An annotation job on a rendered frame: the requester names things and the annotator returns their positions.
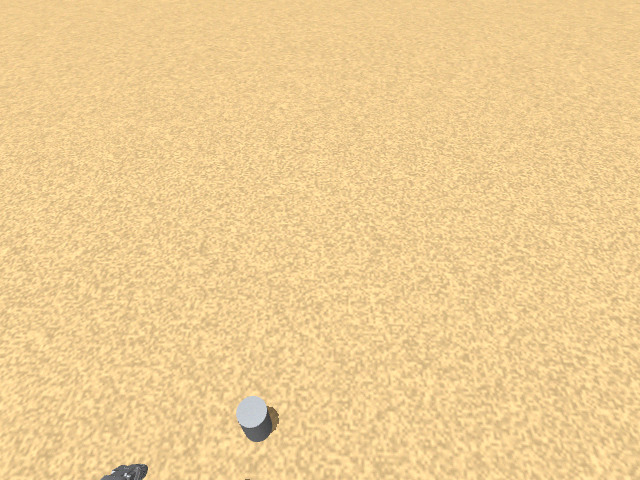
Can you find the left robot hand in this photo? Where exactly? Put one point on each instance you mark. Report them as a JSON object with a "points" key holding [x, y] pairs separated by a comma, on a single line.
{"points": [[131, 472]]}

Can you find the can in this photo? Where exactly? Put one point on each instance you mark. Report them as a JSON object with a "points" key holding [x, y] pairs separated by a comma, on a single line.
{"points": [[253, 417]]}

